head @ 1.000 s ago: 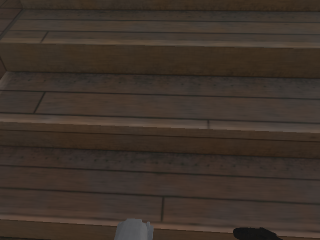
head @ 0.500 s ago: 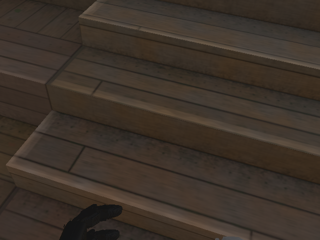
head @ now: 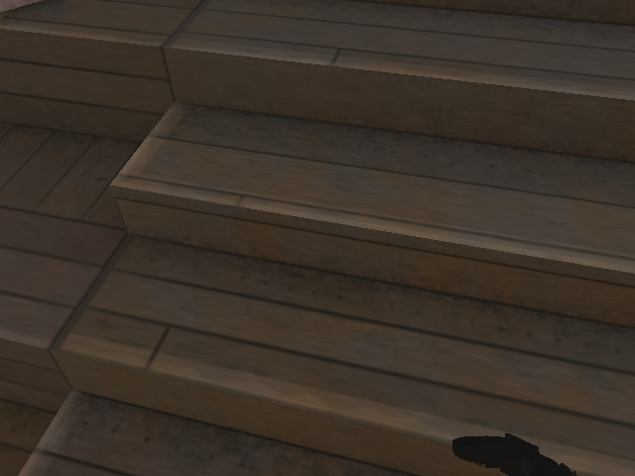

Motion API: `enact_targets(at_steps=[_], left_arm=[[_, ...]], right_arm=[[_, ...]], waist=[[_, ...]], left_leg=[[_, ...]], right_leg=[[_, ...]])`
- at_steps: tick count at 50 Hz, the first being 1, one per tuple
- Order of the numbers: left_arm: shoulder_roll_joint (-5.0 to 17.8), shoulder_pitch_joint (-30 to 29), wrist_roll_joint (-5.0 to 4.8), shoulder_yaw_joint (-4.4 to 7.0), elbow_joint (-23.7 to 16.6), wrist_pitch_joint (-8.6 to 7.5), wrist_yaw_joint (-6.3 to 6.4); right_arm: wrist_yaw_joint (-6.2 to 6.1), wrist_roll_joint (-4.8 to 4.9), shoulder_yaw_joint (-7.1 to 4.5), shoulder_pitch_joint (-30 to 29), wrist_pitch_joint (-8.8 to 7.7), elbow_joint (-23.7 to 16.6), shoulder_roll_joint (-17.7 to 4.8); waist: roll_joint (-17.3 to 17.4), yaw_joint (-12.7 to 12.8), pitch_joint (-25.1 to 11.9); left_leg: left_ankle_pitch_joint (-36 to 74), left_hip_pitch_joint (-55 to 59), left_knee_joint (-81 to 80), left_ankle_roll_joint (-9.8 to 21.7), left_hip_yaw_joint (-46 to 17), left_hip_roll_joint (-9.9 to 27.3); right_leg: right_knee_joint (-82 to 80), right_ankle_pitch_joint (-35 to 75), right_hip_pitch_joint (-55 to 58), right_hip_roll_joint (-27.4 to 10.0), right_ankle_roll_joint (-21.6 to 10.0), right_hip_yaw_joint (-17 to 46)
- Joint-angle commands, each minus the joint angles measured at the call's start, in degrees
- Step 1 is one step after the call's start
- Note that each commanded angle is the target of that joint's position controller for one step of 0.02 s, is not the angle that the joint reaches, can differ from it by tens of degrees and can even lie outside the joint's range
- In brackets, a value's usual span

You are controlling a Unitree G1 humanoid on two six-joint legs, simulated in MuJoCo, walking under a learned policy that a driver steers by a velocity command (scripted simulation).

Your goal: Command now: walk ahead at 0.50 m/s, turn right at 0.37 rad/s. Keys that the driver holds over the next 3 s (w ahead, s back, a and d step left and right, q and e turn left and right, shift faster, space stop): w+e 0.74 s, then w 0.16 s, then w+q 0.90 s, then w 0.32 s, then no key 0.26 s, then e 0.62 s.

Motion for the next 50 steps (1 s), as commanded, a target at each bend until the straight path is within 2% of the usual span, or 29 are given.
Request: enact_targets(at_steps=[1,5,8,9,10,12,13,14,15,16,17,18,20,22,26,31,35,36,37,39,40,41,42,43,44,45,46,48,50], left_arm=[[2.4,-6.6,0.33,-0.32,-5.9,-2.26,0.68],[4.0,9.5,-1.27,0.84,-3.0,-0.58,3.34],[3.0,11.4,-1.32,1.43,-4.7,1.35,5.31],[3.1,10.0,-2.87,1.97,-4.7,1.58,6.15],[3.8,5.8,-2.64,1.78,-6.2,0.54,5.49],[10.0,3.0,-1.40,2.64,-6.1,-1.95,4.27],[13.4,-4.9,-0.77,3.99,-8.3,-2.38,4.29],[9.3,-7.5,-1.31,4.00,-11.8,-3.66,3.52],[1.3,-5.6,0.07,2.57,-13.6,-5.08,1.61],[2.5,-6.5,0.30,3.52,-13.6,-5.37,-0.46],[-0.1,-14.0,-1.68,2.98,-18.5,-4.42,-0.95],[-0.9,-18.5,-1.72,2.14,-22.2,-3.30,-0.79],[-2.9,-13.4,-3.44,1.44,-21.6,-1.38,-0.59],[-5.9,-12.3,-4.29,-0.41,-22.5,-1.01,-0.86],[-1.9,-16.7,-2.22,-0.43,-23.8,0.80,0.79],[-1.1,-30.3,-2.28,-0.98,-30.9,1.42,1.96],[-0.4,-40.1,-3.15,-1.96,-36.8,0.54,-0.32],[-2.5,-43.2,-3.48,-3.55,-38.3,0.46,-1.72],[-1.3,-45.6,-3.21,-3.22,-39.2,0.30,-2.17],[2.0,-36.8,-2.59,-0.40,-35.5,-0.76,-1.71],[6.0,-23.1,-3.04,1.98,-32.1,-1.09,-1.53],[12.1,-12.7,-3.04,4.85,-28.9,-0.88,-1.24],[20.7,-7.5,-2.56,7.54,-26.1,0.20,-0.03],[19.8,-3.3,-1.08,7.36,-23.6,1.33,1.70],[16.7,-4.8,0.05,6.08,-21.8,0.63,1.52],[12.5,-7.3,-0.67,5.09,-19.7,-0.23,0.50],[6.5,-9.1,-0.57,3.47,-16.1,-1.08,-0.51],[-1.2,-10.6,0.64,1.33,-11.3,-2.73,-1.14],[-2.7,-8.7,0.21,0.97,-8.0,-2.91,-1.47]], right_arm=[[-1.29,-0.66,1.89,1.2,0.18,-1.9,2.1],[-1.27,1.00,3.51,-15.3,-2.00,-8.2,3.2],[0.11,0.33,4.50,-25.2,-2.85,-13.0,3.5],[-0.05,0.32,5.09,-28.3,-2.41,-15.7,5.1],[-0.29,1.28,2.96,-22.1,-2.27,-14.0,2.4],[-1.90,2.48,-2.49,-2.4,-2.12,-9.2,-7.5],[-2.00,2.03,-5.00,10.3,-2.17,-6.3,-13.5],[-2.07,-0.53,-6.91,20.1,-2.04,-2.2,-18.4],[-3.03,-1.80,-7.67,23.3,-0.78,-0.2,-20.9],[-4.67,-0.24,-6.77,17.7,0.42,0.1,-15.0],[-4.76,1.12,-4.95,13.7,1.52,3.8,-7.8],[-3.79,0.23,-3.14,11.5,1.50,7.7,-1.2],[-2.63,-1.08,-2.71,10.4,1.46,13.8,2.8],[-1.24,-0.55,-3.14,12.0,1.29,16.6,2.7],[-1.78,-2.58,-2.53,9.1,0.84,16.4,-1.8],[-4.33,-1.22,-3.91,22.9,1.53,18.2,-8.5],[-7.63,-0.43,-5.02,27.0,2.94,17.6,-9.5],[-8.04,0.85,-6.18,25.2,3.80,17.3,-13.1],[-8.03,1.49,-6.49,24.9,4.12,17.2,-13.2],[-6.53,1.33,-6.60,26.4,3.15,18.5,-17.0],[-6.18,1.56,-6.83,24.6,2.82,17.6,-19.6],[-5.67,2.51,-7.49,22.8,1.72,15.7,-21.1],[-3.97,1.32,-5.39,26.5,0.38,12.6,-12.3],[-1.42,0.87,-5.89,24.6,-1.92,15.3,-11.6],[-0.28,3.11,-7.05,21.4,-2.14,14.1,-9.3],[-0.87,3.92,-6.43,14.0,-1.43,10.7,-6.5],[-1.40,3.11,-5.71,6.8,-1.62,7.2,-4.7],[-1.26,2.97,-3.92,7.8,-1.35,5.3,-1.4],[-0.56,3.09,-1.86,10.7,-0.60,5.6,2.4]], waist=[[-4.4,-2.8,4.1],[-4.7,6.7,4.8],[-4.7,8.6,5.0],[-8.6,7.0,5.7],[-11.7,2.1,1.9],[-19.5,-8.5,-10.1],[-20.4,-16.2,-15.1],[-1.8,-15.9,-25.0],[23.9,-12.9,-30.0],[16.1,-10.7,-21.8],[11.3,-6.2,-6.9],[3.8,-2.5,1.8],[1.8,3.3,6.4],[0.6,5.5,7.6],[2.4,6.5,7.4],[2.7,-0.9,9.2],[3.3,-2.9,10.2],[4.5,-2.5,10.4],[2.3,-2.7,10.4],[7.5,2.1,3.9],[12.2,9.2,-3.5],[12.9,13.6,-9.8],[-8.8,9.5,-17.8],[-12.9,9.5,-28.1],[-7.0,7.2,-23.8],[-3.2,5.7,-13.1],[-1.1,4.5,-3.8],[-1.6,0.2,2.2],[-1.5,-2.4,3.4]], left_leg=[[5.5,1.2,-0.6,-4.3,7.2,0.6],[-6.6,-25.9,-2.9,-7.3,6.4,3.2],[-7.7,-11.4,-24.2,-8.3,10.5,2.5],[-17.5,3.0,-36.0,-7.6,8.9,3.0],[-21.5,19.5,-42.0,-6.2,14.1,-2.0],[-19.8,40.1,-47.1,-1.6,10.4,-7.1],[-20.7,51.7,-51.6,2.4,-1.7,-2.2],[-27.9,71.1,-64.3,8.3,-25.8,9.5],[-30.0,79.9,-89.3,15.0,-58.2,21.9],[-34.7,70.8,-92.2,13.4,-61.1,23.3],[-37.3,58.2,-91.2,9.0,-46.2,21.3],[-32.8,46.9,-87.6,6.4,-32.3,19.6],[-18.7,41.0,-86.6,1.0,-13.0,14.6],[-11.1,42.5,-87.3,-2.2,-1.2,12.4],[-7.5,35.9,-91.7,0.5,10.0,10.7],[-5.3,60.5,-93.2,0.6,6.5,17.1],[-8.5,68.2,-99.9,-1.0,9.9,16.4],[-4.8,62.0,-108.5,0.2,12.9,16.9],[2.8,57.9,-110.0,0.7,15.6,15.6],[70.2,58.5,-97.1,3.3,17.9,16.3],[87.7,64.1,-84.2,2.6,17.3,15.4],[80.0,60.3,-71.5,1.1,14.6,13.4],[37.8,36.0,-46.7,-4.7,10.8,3.3],[-6.7,33.7,-25.0,-5.8,-2.2,-5.7],[-7.5,29.1,-10.8,-5.2,-9.7,-4.5],[-7.0,23.6,-6.1,-3.3,-7.3,-3.1],[-5.1,17.4,0.5,-0.8,-6.2,-2.4],[-2.7,12.6,6.6,4.5,-10.8,-2.7],[1.6,2.8,9.4,6.3,-13.0,-4.4]], right_leg=[[-16.3,7.3,-11.6,-8.5,-7.7,15.1],[-16.5,4.8,17.8,-13.3,-8.7,27.3],[-26.8,13.1,13.9,-15.1,-9.8,26.6],[-32.7,16.5,7.7,-16.3,-9.6,25.5],[-30.1,37.7,5.5,-13.4,-8.2,19.8],[-13.9,90.2,16.8,-13.3,-5.8,15.7],[0.4,94.8,13.2,-12.3,-4.3,16.1],[20.1,76.1,-3.9,-5.6,-3.5,14.5],[44.5,10.0,-18.9,3.8,-1.4,17.3],[65.5,7.1,-25.7,2.0,-0.3,21.4],[73.3,7.4,-32.6,-0.1,-0.9,14.9],[79.5,8.5,-35.1,-2.4,-2.2,11.6],[86.0,10.1,-36.7,-3.6,-4.0,11.6],[85.4,12.2,-43.3,-4.7,-5.4,12.7],[80.2,22.6,-43.0,-3.9,0.1,6.4],[84.0,11.0,-65.8,-7.4,2.2,8.0],[67.2,6.7,-65.9,-13.6,3.9,3.6],[52.4,-0.5,-53.6,-15.8,2.1,-0.5],[42.5,-2.5,-40.6,-14.0,0.9,-4.7],[40.8,-7.4,-17.0,-2.8,-3.6,-15.2],[31.7,-4.8,-6.5,1.5,-6.7,-12.8],[19.9,2.2,8.4,1.6,-8.9,-1.7],[3.5,-4.3,28.2,-13.5,-17.3,34.8],[-17.9,-8.5,30.9,-21.5,-17.6,59.3],[-19.7,-13.0,26.4,-22.5,-11.8,54.6],[-16.9,-18.5,16.0,-21.2,-8.2,46.1],[-14.0,-15.3,6.1,-20.3,-6.5,37.4],[-11.6,-1.3,-0.6,-16.9,-2.8,22.3],[-10.1,7.5,2.1,-15.8,1.0,13.0]])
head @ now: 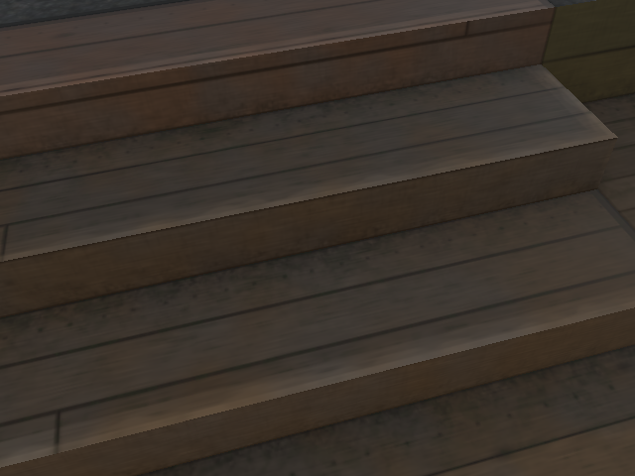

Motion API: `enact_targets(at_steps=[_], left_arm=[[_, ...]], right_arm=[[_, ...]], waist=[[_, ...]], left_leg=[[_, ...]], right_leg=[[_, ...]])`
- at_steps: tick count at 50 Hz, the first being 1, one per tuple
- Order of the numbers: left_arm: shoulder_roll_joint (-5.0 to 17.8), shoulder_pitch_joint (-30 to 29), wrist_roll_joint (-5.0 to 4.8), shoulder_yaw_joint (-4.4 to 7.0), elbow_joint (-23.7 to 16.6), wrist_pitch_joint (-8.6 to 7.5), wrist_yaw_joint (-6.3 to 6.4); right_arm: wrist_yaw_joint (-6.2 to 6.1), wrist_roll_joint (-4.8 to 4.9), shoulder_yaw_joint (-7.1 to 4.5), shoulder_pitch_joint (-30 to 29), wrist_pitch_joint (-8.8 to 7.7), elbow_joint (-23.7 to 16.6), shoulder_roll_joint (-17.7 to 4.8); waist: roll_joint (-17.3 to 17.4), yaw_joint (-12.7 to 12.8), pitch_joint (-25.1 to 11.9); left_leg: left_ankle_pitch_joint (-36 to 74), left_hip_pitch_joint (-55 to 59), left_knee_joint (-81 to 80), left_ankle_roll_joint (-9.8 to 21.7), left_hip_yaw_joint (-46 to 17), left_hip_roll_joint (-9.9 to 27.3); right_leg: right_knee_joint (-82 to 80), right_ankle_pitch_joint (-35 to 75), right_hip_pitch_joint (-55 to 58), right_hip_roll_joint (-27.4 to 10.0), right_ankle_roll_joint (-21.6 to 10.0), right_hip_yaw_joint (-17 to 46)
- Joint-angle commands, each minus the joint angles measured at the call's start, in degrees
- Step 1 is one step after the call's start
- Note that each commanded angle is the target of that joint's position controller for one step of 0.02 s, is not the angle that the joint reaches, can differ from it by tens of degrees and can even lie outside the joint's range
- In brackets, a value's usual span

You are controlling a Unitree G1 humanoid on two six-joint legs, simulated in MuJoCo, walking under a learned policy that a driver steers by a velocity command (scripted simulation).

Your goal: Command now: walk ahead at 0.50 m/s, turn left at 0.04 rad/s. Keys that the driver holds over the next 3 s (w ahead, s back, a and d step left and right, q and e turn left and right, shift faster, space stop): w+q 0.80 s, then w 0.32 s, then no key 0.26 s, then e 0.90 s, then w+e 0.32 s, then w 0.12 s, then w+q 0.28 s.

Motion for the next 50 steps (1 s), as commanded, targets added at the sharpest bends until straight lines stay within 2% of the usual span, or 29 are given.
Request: enact_targets(at_steps=[1,5,8,11,13,15,17,18,19,20,21,22,24,27,29,30,33,37,39,40,41,42,43,44,45,46,47,48,50], left_arm=[[-6.3,2.2,0.62,-2.32,2.2,-1.13,-0.39],[-3.8,1.7,2.32,-3.66,4.8,-0.81,0.33],[-2.5,6.1,1.11,-3.98,7.3,-0.13,1.39],[1.4,14.6,0.14,-3.29,9.6,-1.18,4.80],[3.7,14.5,-0.54,-2.69,10.8,-1.03,5.94],[7.7,11.0,-1.56,-2.28,10.2,-0.34,6.30],[11.7,9.9,-1.57,-1.18,9.0,-0.45,6.84],[12.8,5.2,-1.59,-0.64,6.6,-0.41,6.50],[11.8,1.8,-0.61,-0.43,2.6,-1.84,5.90],[0.6,2.0,0.01,-2.49,-0.6,-3.81,3.03],[2.4,0.2,-0.54,-1.18,-1.6,-5.66,0.31],[0.8,-4.5,-1.47,-1.35,-6.1,-6.28,-0.88],[-3.3,-10.0,0.93,-3.00,-11.0,-5.76,-0.57],[-7.6,-3.6,0.05,-5.66,-12.8,-5.12,-0.60],[-5.5,-6.4,-0.61,-6.09,-14.3,-4.75,-0.08],[-4.8,-10.7,-0.09,-6.32,-16.5,-4.71,0.41],[-10.1,-20.7,0.14,-8.66,-21.1,-4.64,1.70],[-9.7,-36.8,1.07,-10.34,-29.2,-6.49,2.42],[-6.9,-34.4,-0.26,-8.56,-29.3,-6.08,2.59],[-3.2,-26.1,-0.70,-5.94,-27.0,-6.04,3.19],[2.7,-17.9,-1.54,-3.12,-24.7,-6.08,3.49],[8.3,-5.1,-2.07,-0.54,-21.4,-6.02,3.45],[13.6,8.8,-0.12,1.11,-16.6,-5.75,2.76],[15.5,13.1,1.81,2.29,-10.3,-4.17,3.47],[9.4,8.1,1.45,1.55,-11.1,-2.98,5.08],[1.7,3.8,-0.72,-0.24,-8.0,-1.95,5.71],[-4.8,2.1,-0.70,-1.97,-4.1,-1.67,4.95],[-7.5,1.0,-0.02,-2.44,-1.7,-1.96,4.14],[-10.2,1.6,0.63,-3.09,2.7,-2.59,2.08]], right_arm=[[1.19,0.74,4.28,3.2,0.47,-3.3,9.5],[0.48,0.07,5.42,-0.4,3.16,-4.4,10.1],[-0.16,-1.12,6.65,-13.5,3.05,-10.7,9.5],[0.15,-0.04,7.69,-22.6,2.99,-14.7,8.3],[1.41,-0.48,6.97,-23.3,2.87,-14.3,7.5],[2.61,-0.70,6.69,-20.8,2.41,-13.4,7.2],[2.59,-1.84,3.50,-9.9,3.38,-10.5,1.1],[3.26,-2.03,1.72,-2.6,3.96,-7.9,-2.7],[3.51,-3.28,-0.41,4.8,4.53,-5.6,-7.8],[2.24,-3.42,-1.27,7.6,5.84,-3.4,-10.8],[0.12,-5.28,0.20,10.2,5.56,-1.7,-5.4],[0.12,-5.21,2.05,9.3,4.57,0.7,0.7],[1.44,-2.59,2.91,7.0,3.59,3.6,4.9],[2.37,-2.80,3.55,5.7,3.63,5.6,5.9],[2.27,-2.57,3.60,3.6,3.53,4.8,4.6],[1.90,-2.18,3.44,3.5,3.30,4.3,3.4],[0.34,-2.90,3.34,13.9,3.66,8.0,1.9],[-2.97,-0.02,1.53,22.0,5.47,7.7,-0.6],[-3.69,-0.08,1.17,17.1,5.41,6.1,-0.9],[-3.76,-1.52,0.92,16.1,4.87,5.9,-2.2],[-3.63,-1.33,0.45,15.1,4.06,5.7,-5.0],[-3.68,-1.67,-0.10,8.3,3.16,4.4,-6.8],[-2.72,-2.43,-0.18,3.3,1.43,1.8,-6.8],[-0.20,-2.02,1.04,9.7,0.61,1.8,4.1],[2.34,-3.96,1.12,12.7,-0.31,3.1,2.9],[3.80,-2.93,0.91,6.4,0.04,-0.5,3.2],[4.27,-2.46,2.26,0.7,0.85,-4.8,5.5],[3.93,-2.26,2.79,-2.1,1.20,-6.3,6.3],[2.97,-0.35,4.34,2.7,2.02,-6.2,9.5]], waist=[[-1.9,-3.3,3.3],[-6.9,-4.4,5.4],[-6.0,-0.8,7.9],[-8.4,3.2,6.8],[-7.8,2.9,2.5],[-8.5,-1.9,-2.4],[-16.7,-7.3,-8.5],[-17.4,-11.1,-10.4],[-9.0,-13.1,-12.9],[15.3,-7.1,-16.7],[12.8,-6.1,-16.2],[7.1,-2.8,-5.8],[-5.5,1.9,2.3],[-4.6,7.2,2.8],[-5.6,8.2,5.5],[-4.7,7.5,6.0],[5.3,2.2,5.0],[3.6,-3.7,1.1],[6.6,0.6,-1.6],[10.8,4.6,-8.6],[14.5,8.8,-12.7],[15.2,15.7,-17.1],[4.1,19.7,-26.5],[-29.1,12.4,-28.4],[-24.6,10.7,-24.2],[-16.0,7.5,-7.8],[-5.0,3.6,1.0],[1.4,1.2,5.2],[1.1,-2.9,6.0]], left_leg=[[4.6,-23.2,7.0,2.5,-6.0,-0.1],[8.2,-33.4,17.5,-0.9,1.7,-2.1],[10.6,-35.8,3.8,-2.0,6.1,-1.8],[1.7,-34.3,-9.6,-4.0,13.7,2.3],[-3.7,-29.8,-18.1,-2.0,17.6,3.6],[-9.5,-7.7,-31.7,2.5,24.5,-1.0],[-22.4,4.4,-43.6,4.0,23.5,-6.1],[-20.5,12.1,-55.2,5.4,17.6,-6.4],[-15.6,28.3,-62.1,8.2,-1.5,-1.1],[-25.4,43.7,-83.8,17.4,-34.2,10.0],[-33.5,42.6,-94.4,15.0,-47.5,12.3],[-32.3,33.9,-93.5,10.5,-41.7,11.5],[-17.2,24.4,-87.8,5.3,-24.3,7.3],[-7.0,23.2,-84.4,0.6,-9.7,2.8],[-7.4,15.0,-86.3,-1.6,-4.9,1.2],[-7.0,10.4,-88.4,-2.1,-3.8,-0.5],[-1.8,16.0,-88.7,0.6,-11.6,0.9],[4.7,27.7,-98.8,3.2,-18.6,6.4],[24.2,28.5,-101.2,4.4,-12.7,6.7],[54.4,29.3,-96.6,4.8,-11.2,7.0],[75.9,37.7,-88.9,4.0,-9.7,7.2],[84.2,39.1,-74.3,2.4,-8.8,7.3],[73.0,31.9,-59.8,3.3,-8.2,4.4],[9.3,8.5,-35.4,-0.6,-6.7,-9.7],[-5.1,1.8,-12.7,-2.1,-13.3,-11.1],[-7.1,-6.3,-2.4,-2.4,-8.7,-8.8],[-6.3,-9.1,1.0,-0.9,-5.6,-6.5],[-5.4,-10.3,2.6,0.6,-3.6,-4.7],[-4.3,-13.8,11.3,2.6,-4.7,-4.0]], right_leg=[[-21.7,11.0,9.6,-12.5,2.2,14.3],[-25.5,15.1,4.0,-12.0,4.5,6.2],[-29.2,13.1,3.1,-10.6,5.8,3.2],[-39.7,19.7,11.3,-13.9,2.5,4.3],[-39.7,42.2,25.3,-14.7,3.0,0.9],[-33.2,89.0,24.3,-14.4,2.4,-5.1],[-20.4,116.3,35.4,-19.1,-0.6,-1.2],[-9.7,112.6,36.4,-17.7,-1.0,-1.2],[5.7,92.3,21.4,-13.5,-1.0,1.8],[30.7,15.8,-4.2,3.1,3.3,5.6],[51.4,9.5,-12.1,4.6,1.6,18.5],[59.1,11.7,-20.6,3.0,-0.1,19.2],[69.6,13.3,-28.6,0.8,-2.4,15.2],[81.7,12.8,-39.5,-1.6,-3.6,13.4],[70.3,15.5,-39.5,-4.4,-1.6,10.2],[62.1,17.9,-36.9,-5.1,-0.2,7.7],[72.4,14.2,-47.7,-3.8,2.9,1.5],[42.6,5.2,-42.8,-4.7,5.2,1.2],[25.0,-0.3,-23.1,-2.5,4.1,-2.8],[24.2,-0.5,-6.6,2.4,3.1,-4.9],[18.2,-3.6,-0.5,3.9,1.5,-2.5],[10.6,-5.0,9.4,-0.2,-2.5,9.6],[2.4,-7.3,27.2,-6.6,-6.2,23.7],[-23.2,-4.6,42.4,-18.9,-16.2,58.2],[-29.6,-10.4,37.3,-22.3,-17.5,73.8],[-28.5,-14.8,25.3,-20.5,-14.3,62.6],[-25.5,-16.2,13.7,-18.8,-10.6,49.7],[-22.9,-11.1,6.0,-16.6,-7.6,38.7],[-23.3,-0.9,3.0,-13.1,-4.4,26.2]])
Over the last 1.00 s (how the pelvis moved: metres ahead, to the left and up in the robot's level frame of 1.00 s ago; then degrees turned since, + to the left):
0.55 -0.17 0.27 -30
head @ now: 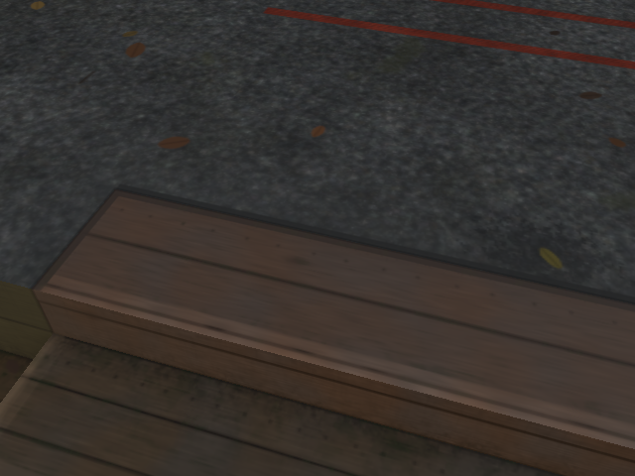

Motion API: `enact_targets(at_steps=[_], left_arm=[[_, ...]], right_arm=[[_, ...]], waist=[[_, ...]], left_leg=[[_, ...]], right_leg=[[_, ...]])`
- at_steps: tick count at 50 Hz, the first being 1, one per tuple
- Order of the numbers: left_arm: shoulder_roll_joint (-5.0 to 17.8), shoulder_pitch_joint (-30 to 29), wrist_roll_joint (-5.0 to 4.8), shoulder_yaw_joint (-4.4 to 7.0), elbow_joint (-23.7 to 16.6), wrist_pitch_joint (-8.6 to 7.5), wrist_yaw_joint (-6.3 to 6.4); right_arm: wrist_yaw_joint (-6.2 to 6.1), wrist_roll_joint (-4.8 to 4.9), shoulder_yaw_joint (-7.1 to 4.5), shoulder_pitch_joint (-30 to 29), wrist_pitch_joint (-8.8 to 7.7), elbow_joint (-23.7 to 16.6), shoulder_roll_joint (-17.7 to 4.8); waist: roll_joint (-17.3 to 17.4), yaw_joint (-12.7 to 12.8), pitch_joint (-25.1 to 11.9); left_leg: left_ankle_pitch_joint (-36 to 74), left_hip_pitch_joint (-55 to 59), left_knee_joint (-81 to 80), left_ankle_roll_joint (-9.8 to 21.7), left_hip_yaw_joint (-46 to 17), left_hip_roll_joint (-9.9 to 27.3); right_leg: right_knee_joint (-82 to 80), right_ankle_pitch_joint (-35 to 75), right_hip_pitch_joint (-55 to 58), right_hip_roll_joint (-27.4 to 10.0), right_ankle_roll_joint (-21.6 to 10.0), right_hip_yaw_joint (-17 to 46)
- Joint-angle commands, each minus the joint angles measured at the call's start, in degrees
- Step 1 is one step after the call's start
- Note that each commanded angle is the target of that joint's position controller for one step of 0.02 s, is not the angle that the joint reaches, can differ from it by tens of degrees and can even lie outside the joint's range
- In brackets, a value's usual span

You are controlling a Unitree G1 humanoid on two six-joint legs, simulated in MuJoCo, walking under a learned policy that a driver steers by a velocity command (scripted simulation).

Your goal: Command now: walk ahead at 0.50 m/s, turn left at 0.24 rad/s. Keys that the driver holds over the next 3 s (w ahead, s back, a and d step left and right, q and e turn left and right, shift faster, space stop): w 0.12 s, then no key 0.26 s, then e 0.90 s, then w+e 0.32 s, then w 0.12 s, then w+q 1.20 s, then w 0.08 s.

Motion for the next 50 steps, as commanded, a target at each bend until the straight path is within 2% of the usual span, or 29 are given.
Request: enact_targets(at_steps=[1,4,7,10,15,17,19,20,21,22,23,24,25,26,27,28,29,30,31,32,33,34,35,36,37,39,40,42,50], left_arm=[[-10.5,5.2,0.19,-3.66,5.5,-0.63,-2.80],[-5.9,3.0,-0.46,-3.21,5.9,-0.38,-3.59],[-2.8,5.0,-0.10,-3.68,5.9,-1.00,-2.21],[-0.5,14.3,-0.31,-3.19,7.8,-0.07,-0.25],[-1.1,24.2,-1.59,-2.11,8.6,3.82,3.32],[-4.7,34.7,-2.60,-2.41,11.8,5.57,3.85],[-4.4,34.4,-2.17,-2.53,11.6,5.96,3.68],[-3.1,29.5,-1.21,-2.58,9.7,5.20,2.73],[1.7,22.4,-0.97,-1.49,7.4,3.91,1.48],[4.8,12.9,-1.80,-0.28,5.2,2.11,0.21],[5.9,-1.7,-2.97,0.40,-0.2,0.70,0.11],[0.2,-7.8,-5.50,-0.81,-3.6,-0.84,0.96],[-9.4,-6.3,-5.35,-2.89,-6.5,-2.41,0.93],[-8.8,2.9,-4.96,-2.11,-6.3,-2.76,-0.43],[-7.0,1.6,-5.58,-2.34,-8.4,-1.71,-0.75],[-8.9,-3.1,-6.71,-4.01,-13.8,-0.53,-1.11],[-11.6,-3.4,-5.79,-6.09,-16.8,0.34,-1.43],[-10.6,-2.7,-4.72,-6.28,-19.2,1.16,-1.89],[-3.9,8.3,-1.98,-3.85,-15.2,0.75,-1.72],[-0.9,20.7,-1.45,-1.66,-9.1,-0.08,-1.50],[3.7,31.4,-0.21,0.87,-5.3,0.97,-0.65],[9.0,35.3,2.62,3.04,-2.4,2.01,0.32],[15.3,21.9,3.45,3.88,-5.6,2.71,1.26],[16.9,8.9,5.62,3.07,-13.0,3.04,2.02],[14.8,0.6,4.26,2.51,-18.0,2.96,1.08],[8.3,-1.9,-2.25,1.60,-15.7,3.69,0.33],[6.6,-3.8,-2.71,1.58,-14.9,3.77,0.91],[5.0,-4.3,-1.38,1.12,-15.5,4.05,1.99],[5.1,-9.8,-0.68,0.23,-22.8,9.38,4.19]], right_arm=[[0.13,1.83,4.07,2.6,-0.37,-6.0,9.8],[-0.53,1.17,5.49,-0.1,0.42,-8.5,9.2],[-2.04,-1.11,5.17,-6.0,0.74,-10.1,6.2],[-3.12,-0.42,4.51,-10.4,0.75,-10.4,5.6],[-0.82,0.92,6.31,-29.4,-0.74,-16.5,9.2],[0.90,-0.54,7.18,-38.2,-2.56,-19.9,11.4],[1.90,-0.18,7.34,-36.8,-4.50,-22.1,10.7],[1.45,0.56,5.36,-25.7,-5.40,-20.8,6.0],[0.40,1.91,2.13,-8.6,-5.27,-16.0,-0.8],[-2.02,2.92,-0.59,6.1,-2.60,-8.3,-6.0],[-4.18,3.78,-1.94,10.0,-0.50,0.4,-7.8],[-4.52,-2.02,-1.00,11.0,1.09,5.5,-5.6],[-4.35,-6.11,0.26,10.0,1.84,8.1,-4.3],[-4.41,-7.72,0.03,11.4,2.48,7.4,-4.0],[-3.66,-4.96,0.49,7.2,2.90,7.0,-0.3],[-3.22,-2.05,-0.33,-1.2,3.91,5.8,-0.3],[-3.57,0.27,-1.23,-15.2,5.65,2.8,-3.8],[-4.69,0.80,-2.09,-28.2,7.78,-0.8,-7.1],[-6.52,-1.56,-3.87,-34.0,7.88,-5.7,-11.8],[-6.32,-1.77,-4.86,-34.0,5.25,-8.4,-14.0],[-5.39,0.22,-4.25,-35.0,3.78,-8.9,-14.2],[-4.83,2.62,-3.03,-36.1,3.20,-9.1,-11.5],[-4.55,2.26,-0.52,-25.9,3.24,-7.3,-1.6],[-2.80,2.18,-0.98,-12.7,2.37,-5.1,-4.9],[-1.46,2.21,-1.72,-5.1,1.60,-2.4,-8.7],[-1.40,0.05,-0.88,-12.0,1.87,-7.2,-4.9],[-1.92,-0.45,-0.29,-12.7,2.15,-9.2,-2.7],[-1.92,-0.71,-0.03,-12.7,2.10,-12.6,-3.0],[-5.86,-1.07,1.44,-10.6,3.77,-19.2,0.1]], waist=[[0.5,-5.8,7.3],[-0.3,-7.8,8.2],[-3.1,-5.5,5.2],[-7.0,-0.1,1.9],[-6.1,8.1,6.5],[-3.7,12.4,6.0],[-8.4,9.1,-0.9],[-10.3,2.4,-10.4],[-8.0,-6.1,-20.5],[-2.9,-12.9,-21.4],[5.7,-14.3,-3.6],[13.5,-11.3,12.0],[21.5,-5.4,11.7],[19.2,-3.6,-4.2],[9.3,-3.5,-10.0],[4.5,-0.4,-7.7],[5.6,7.2,-2.5],[12.8,13.3,2.1],[6.6,15.8,-4.0],[12.7,17.3,-10.0],[13.8,21.4,-14.1],[8.0,22.9,-11.0],[-20.9,11.2,-3.0],[-32.3,3.3,-16.3],[-20.1,1.6,-22.3],[-1.4,0.4,-6.5],[0.8,-1.1,-0.9],[-1.4,-1.8,1.5],[-5.3,-3.1,1.8]], left_leg=[[-0.3,-22.6,16.6,2.5,-2.4,4.2],[5.7,-27.2,6.0,-0.4,0.5,7.6],[13.4,-23.8,-4.0,-6.0,8.4,10.2],[10.5,-33.9,-2.2,-8.2,11.3,14.3],[-2.4,-42.7,-19.4,-10.6,13.9,18.3],[-12.0,-43.7,-26.5,-10.2,16.5,16.1],[-18.0,-22.1,-44.7,-7.9,18.2,9.9],[-11.4,8.5,-57.8,-5.9,13.0,8.5],[10.9,39.6,-71.6,-3.5,4.6,13.6],[24.6,60.6,-83.0,-1.8,0.7,17.8],[41.8,53.7,-103.7,-3.9,2.6,18.3],[62.7,57.4,-109.4,-8.1,8.1,20.9],[115.3,70.9,-80.1,-11.0,11.1,24.9],[131.9,82.3,-66.9,-2.2,9.3,33.6],[108.4,82.4,-69.5,-1.8,10.7,32.0],[77.1,73.7,-76.3,-4.3,14.5,30.2],[56.8,56.5,-82.4,-6.9,19.6,27.0],[57.4,36.3,-88.7,-8.3,26.2,23.4],[72.6,22.0,-86.9,-5.5,28.8,16.5],[86.1,16.0,-82.2,-3.2,25.7,20.4],[94.2,20.4,-75.4,-3.5,24.0,22.0],[85.1,22.7,-60.2,-7.7,20.5,19.2],[-5.8,10.2,-34.8,-14.6,19.4,8.2],[-17.2,12.5,-10.1,-13.9,5.4,-2.2],[-15.8,13.5,-1.6,-11.7,0.0,-0.6],[-13.2,5.3,-1.1,-9.8,1.7,1.9],[-12.7,2.6,-0.7,-9.1,1.5,3.3],[-11.7,-1.2,6.3,-8.0,3.0,3.2],[-5.0,-6.3,-14.3,-12.7,11.5,6.0]], right_leg=[[-27.8,2.6,7.4,-11.7,-5.9,21.6],[-30.1,2.6,2.7,-9.8,-4.6,12.1],[-32.1,10.1,0.8,-9.6,-7.5,10.3],[-28.5,24.3,20.7,-13.3,-7.9,14.0],[-31.4,25.7,38.5,-15.9,-6.7,17.4],[-27.9,43.0,48.6,-13.5,-5.0,16.2],[-22.7,77.6,47.6,-10.8,-1.8,13.3],[-16.1,87.6,36.3,-10.2,-0.2,14.6],[-5.4,81.4,23.6,-10.4,2.2,15.8],[5.0,56.8,8.1,-6.0,3.9,14.6],[20.7,-6.7,-0.6,0.9,3.8,10.7],[49.2,-37.1,-23.0,4.4,2.0,7.1],[75.1,-50.8,-50.9,9.1,-0.8,7.8],[84.2,-47.9,-59.9,9.6,-0.4,10.2],[84.3,-42.4,-62.2,5.8,-0.8,10.1],[73.4,-38.6,-60.0,-0.1,0.0,8.3],[54.7,-33.4,-50.9,-6.1,1.9,5.5],[39.6,-26.8,-34.0,-7.2,4.3,3.4],[30.5,-5.2,-3.8,3.0,5.1,-3.2],[28.2,8.7,16.1,5.7,4.8,-4.5],[22.8,11.4,24.7,6.7,3.2,-1.5],[9.7,11.3,24.6,7.0,-0.1,4.9],[-11.3,44.3,23.1,-1.8,-6.2,29.5],[-24.6,59.4,25.1,-11.6,-15.8,54.7],[-22.6,40.9,25.4,-12.4,-17.0,54.0],[-20.9,4.4,9.8,-6.3,-11.9,47.9],[-19.8,-4.4,3.3,-5.5,-10.9,45.9],[-23.0,-11.1,0.7,-4.0,-10.0,44.4],[-25.4,1.1,0.9,-0.9,-7.7,32.4]])
Over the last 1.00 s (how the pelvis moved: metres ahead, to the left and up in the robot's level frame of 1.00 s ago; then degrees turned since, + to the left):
0.61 0.09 0.28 30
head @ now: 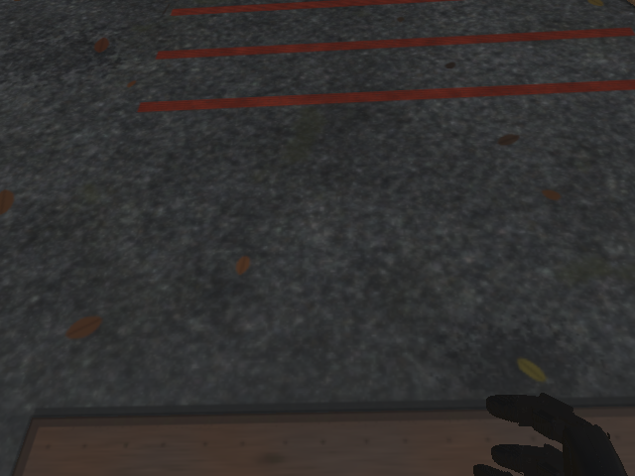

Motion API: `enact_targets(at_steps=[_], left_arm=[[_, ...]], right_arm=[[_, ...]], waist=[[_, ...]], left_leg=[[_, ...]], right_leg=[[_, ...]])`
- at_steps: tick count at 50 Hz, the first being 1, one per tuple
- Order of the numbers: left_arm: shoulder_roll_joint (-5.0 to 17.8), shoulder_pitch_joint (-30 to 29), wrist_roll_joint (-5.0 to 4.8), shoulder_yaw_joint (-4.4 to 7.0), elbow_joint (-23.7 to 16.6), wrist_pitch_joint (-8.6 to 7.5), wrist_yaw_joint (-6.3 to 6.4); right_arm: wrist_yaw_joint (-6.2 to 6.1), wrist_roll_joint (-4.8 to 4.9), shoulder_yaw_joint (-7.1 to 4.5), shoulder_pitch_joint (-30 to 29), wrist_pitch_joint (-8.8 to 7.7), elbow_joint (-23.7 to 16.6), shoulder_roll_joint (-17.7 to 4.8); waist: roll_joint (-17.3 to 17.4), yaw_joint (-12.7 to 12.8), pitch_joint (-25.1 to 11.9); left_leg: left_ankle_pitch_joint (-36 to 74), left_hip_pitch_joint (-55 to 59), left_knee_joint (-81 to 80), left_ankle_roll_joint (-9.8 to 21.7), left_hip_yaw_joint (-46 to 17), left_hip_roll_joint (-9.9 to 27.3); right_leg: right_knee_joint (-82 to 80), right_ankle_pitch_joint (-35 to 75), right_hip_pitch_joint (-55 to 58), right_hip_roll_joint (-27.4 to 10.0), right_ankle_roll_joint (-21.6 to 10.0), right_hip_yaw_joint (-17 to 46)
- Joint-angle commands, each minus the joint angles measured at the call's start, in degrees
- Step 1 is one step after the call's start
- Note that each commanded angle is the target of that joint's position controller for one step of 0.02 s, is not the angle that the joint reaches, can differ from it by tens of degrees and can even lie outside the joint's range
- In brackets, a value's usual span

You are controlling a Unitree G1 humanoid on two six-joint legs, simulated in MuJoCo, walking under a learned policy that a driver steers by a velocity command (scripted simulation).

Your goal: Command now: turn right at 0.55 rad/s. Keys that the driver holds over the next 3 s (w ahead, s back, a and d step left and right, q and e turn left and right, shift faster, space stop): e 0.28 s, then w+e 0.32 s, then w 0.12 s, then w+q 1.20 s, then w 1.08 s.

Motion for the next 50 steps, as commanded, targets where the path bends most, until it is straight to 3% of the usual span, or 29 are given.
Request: enact_targets(at_steps=[1,3,7,9,10,11,12,13,14,15,16,17,21,25,28,32,36,39,40,41,42,43,44,45,46,47,48,49,50], left_arm=[[5.5,-6.5,0.44,1.28,-8.2,0.92,0.68],[4.8,-10.6,1.59,1.04,-10.4,1.06,0.54],[4.4,-7.5,0.45,1.90,-11.1,0.91,-0.77],[3.8,-5.9,0.29,2.29,-10.5,0.78,-1.17],[3.3,-5.1,-0.49,2.42,-9.6,0.83,-1.39],[2.0,-2.8,-1.66,2.72,-8.2,0.68,-2.11],[-0.4,0.3,-1.56,2.36,-7.5,0.29,-2.84],[5.2,-1.3,-1.92,3.91,-9.0,-1.20,-3.40],[8.2,-2.6,-2.60,4.75,-8.0,-1.45,-3.10],[7.4,-2.7,-2.76,4.25,-7.0,-1.01,-2.96],[5.3,-1.4,-2.25,3.28,-6.5,-0.49,-3.07],[4.9,-2.2,-1.66,2.88,-6.7,-0.46,-3.17],[1.6,-10.1,-2.21,0.66,-8.3,-3.01,-3.90],[1.6,-6.8,-2.45,0.40,-5.4,-3.45,-3.93],[0.6,-4.7,-2.72,0.46,-3.5,-3.80,-3.71],[-2.0,-4.6,-2.44,-0.48,-3.2,-4.00,-3.72],[-2.3,-8.6,-1.82,-1.14,-4.4,-4.14,-5.95],[-4.1,-14.0,-1.54,-2.37,-6.1,-4.92,-7.57],[-2.7,-14.9,-1.48,-2.11,-6.1,-5.72,-7.91],[-1.8,-15.9,-1.23,-1.71,-6.6,-6.58,-8.07],[1.5,-10.3,-1.85,0.08,-5.6,-7.39,-7.87],[4.9,-0.5,-1.84,2.47,-2.9,-7.58,-7.60],[7.7,8.8,-1.66,4.04,0.7,-6.87,-6.58],[13.2,14.4,-0.77,4.76,3.2,-5.80,-5.53],[17.8,21.0,2.60,5.81,3.2,-5.13,-4.04],[16.9,27.6,3.33,6.52,5.1,-4.35,-4.39],[14.3,26.4,2.54,5.84,7.5,-4.09,-5.17],[7.6,21.3,0.82,3.92,9.3,-3.66,-5.42],[1.6,16.9,-0.19,1.94,10.4,-3.83,-5.47]], right_arm=[[-1.91,0.19,-1.14,1.9,0.85,-3.0,-2.9],[-2.17,1.04,-1.58,5.8,1.64,-1.4,-2.8],[-1.98,2.42,-2.24,6.6,1.14,0.2,-3.5],[-1.55,3.58,-3.70,9.4,0.25,2.4,-6.0],[-1.27,3.83,-4.46,11.0,0.01,4.1,-6.6],[-1.00,2.14,-5.54,10.5,0.20,5.0,-8.3],[-1.08,0.11,-6.09,12.5,0.56,4.3,-10.8],[-0.75,-3.73,-6.68,7.5,0.06,0.2,-13.4],[-1.08,-3.91,-5.94,3.5,-0.11,-2.4,-10.6],[-1.76,-2.30,-4.65,2.3,0.13,-2.4,-7.3],[-2.45,-0.69,-4.31,3.7,0.47,-1.9,-7.7],[-3.00,0.02,-4.44,7.1,0.46,-0.6,-9.4],[-3.59,-0.82,-5.81,22.9,0.43,3.6,-12.1],[-2.95,-0.20,-5.86,21.5,-0.82,4.2,-10.9],[-2.29,-0.78,-5.98,21.5,-2.58,6.0,-10.9],[-1.74,-0.55,-6.02,23.3,-2.97,10.2,-10.1],[-2.00,-0.13,-6.44,22.2,-2.19,12.3,-11.0],[-2.34,1.45,-6.69,20.3,-0.66,13.4,-12.7],[-2.28,2.15,-6.66,22.6,0.59,14.5,-13.2],[-1.94,2.42,-6.62,27.8,1.17,16.5,-13.8],[-1.41,1.85,-6.26,30.6,1.26,18.0,-15.1],[-1.29,2.68,-6.39,27.6,0.48,17.6,-17.7],[-0.94,2.98,-6.10,21.7,-0.91,16.3,-17.6],[0.52,-0.49,-3.72,17.7,-2.80,13.1,-7.6],[1.84,0.74,-2.78,23.1,-6.08,14.4,-1.5],[2.28,3.27,-4.30,19.2,-7.20,16.4,-7.0],[2.48,5.38,-4.14,12.1,-6.78,12.7,-6.0],[2.09,5.91,-3.03,4.7,-5.63,9.5,-3.0],[2.00,5.86,-2.09,2.3,-3.78,7.9,-0.4]], waist=[[-6.9,-1.6,-4.8],[-9.6,-1.8,-7.6],[-13.0,1.8,-7.5],[-14.4,2.2,-7.9],[-13.4,1.1,-6.5],[-7.1,2.1,-5.6],[5.2,2.9,-7.4],[15.8,2.8,-6.4],[11.5,2.4,-4.3],[6.7,1.9,-2.5],[3.6,2.7,-1.3],[3.7,0.7,-0.5],[4.5,-6.3,0.3],[7.4,-5.4,1.5],[7.2,-4.2,1.7],[4.3,-3.1,4.0],[1.8,-3.4,5.5],[1.5,-3.4,6.1],[-0.4,-3.5,5.7],[1.1,-4.6,3.5],[2.3,-1.8,-2.8],[4.7,3.9,-7.9],[9.9,8.8,-11.4],[-2.6,7.1,-13.0],[-16.0,7.6,-24.9],[-12.0,14.1,-31.1],[-12.6,12.3,-23.8],[-12.6,9.9,-13.5],[-13.4,7.2,-5.7]], left_leg=[[2.3,5.1,-13.5,-2.7,4.8,0.6],[3.7,11.3,-16.1,-3.4,4.4,0.3],[-7.1,17.3,-41.2,-2.3,4.1,0.0],[-5.9,23.3,-57.4,-0.5,0.9,1.2],[-1.4,27.8,-68.8,0.7,0.9,1.6],[1.1,32.5,-72.1,1.3,-1.8,4.5],[15.2,38.0,-72.2,6.0,-12.8,17.2],[22.6,30.8,-77.9,16.2,-29.9,27.1],[11.6,26.8,-78.1,18.6,-28.2,26.9],[-6.2,26.0,-77.8,15.5,-22.2,22.0],[-13.8,27.3,-77.5,12.2,-18.0,17.7],[-16.1,30.2,-78.4,12.2,-15.6,16.6],[-21.8,46.8,-80.8,13.8,-11.7,16.2],[-17.7,46.6,-85.0,14.6,-7.2,18.8],[-14.1,45.7,-86.1,14.9,-4.9,22.2],[-9.3,46.9,-87.9,14.1,0.0,24.0],[-2.2,48.0,-90.1,12.5,7.2,22.8],[8.5,43.9,-95.5,12.8,9.5,22.6],[18.4,48.2,-92.2,12.6,11.4,18.5],[37.7,51.6,-85.1,12.4,10.4,17.7],[56.8,53.7,-74.8,11.6,9.3,17.1],[63.7,52.7,-64.5,8.9,8.3,17.1],[52.9,44.5,-54.8,6.6,8.2,13.8],[-8.8,17.2,-33.4,3.9,5.9,7.5],[-17.7,-0.7,-10.4,2.8,-8.1,1.6],[-14.6,-6.3,7.9,1.7,-10.5,-0.1],[-14.0,-16.4,17.7,1.9,-6.3,1.6],[-13.6,-24.8,23.8,2.5,-2.2,3.2],[-14.0,-27.9,30.9,3.3,-1.4,3.4]], right_leg=[[-17.8,-10.8,-0.5,-9.6,-6.1,16.8],[-18.1,-12.5,-2.4,-10.3,-6.3,18.2],[-19.2,-13.8,4.6,-12.5,-6.4,21.8],[-17.6,-12.6,9.0,-13.7,-5.6,24.8],[-14.7,-14.4,9.4,-11.7,-4.0,23.1],[-3.3,-20.0,5.6,-6.7,-1.0,17.1],[16.3,-24.2,-3.7,0.7,2.8,5.1],[32.0,-28.3,-10.9,1.7,7.6,2.3],[46.8,-25.1,-13.4,-2.9,10.2,1.3],[55.9,-19.1,-16.5,-5.3,10.7,0.3],[57.4,-12.9,-19.1,-6.8,10.6,-0.6],[60.2,-8.4,-22.1,-6.4,10.9,-2.5],[52.8,-3.3,-33.8,-8.0,11.3,-3.3],[45.1,-2.4,-34.0,-11.0,12.7,-4.7],[48.4,1.1,-35.1,-12.9,12.1,-2.9],[55.0,0.9,-40.4,-14.5,9.6,-1.1],[41.5,1.7,-36.3,-17.3,6.7,-4.9],[23.7,-1.1,-21.3,-19.0,3.5,-11.4],[16.4,-10.9,-19.2,-15.2,2.8,-17.0],[7.5,-15.0,-11.2,-11.1,2.8,-20.1],[-1.1,-10.9,1.4,-7.1,2.6,-21.2],[-18.5,9.9,16.5,-8.5,1.8,-14.7],[-25.8,19.9,30.9,-11.5,3.0,-10.9],[-12.5,57.9,52.5,-24.3,3.9,1.0],[-0.5,97.6,67.4,-37.2,-3.2,8.8],[-8.2,78.8,65.3,-39.4,-10.5,11.7],[-15.3,46.7,61.0,-38.7,-12.3,13.4],[-19.8,27.3,54.3,-36.0,-9.4,10.8],[-21.9,20.6,45.5,-34.3,-7.2,5.6]])
Over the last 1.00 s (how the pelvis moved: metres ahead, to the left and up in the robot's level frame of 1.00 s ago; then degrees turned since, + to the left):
0.37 0.06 0.16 -15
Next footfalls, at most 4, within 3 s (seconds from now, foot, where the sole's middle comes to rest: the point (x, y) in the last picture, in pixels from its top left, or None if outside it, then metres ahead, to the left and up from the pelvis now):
0.22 left None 0.10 0.16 -0.75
0.88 right None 0.15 -0.27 -0.75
1.26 left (463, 447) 0.50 -0.19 -0.60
1.72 right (545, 309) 0.79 -0.41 -0.60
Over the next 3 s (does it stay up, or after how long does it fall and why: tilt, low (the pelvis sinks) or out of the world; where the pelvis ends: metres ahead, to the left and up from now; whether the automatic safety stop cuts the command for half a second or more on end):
stays up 1.31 -0.22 0.18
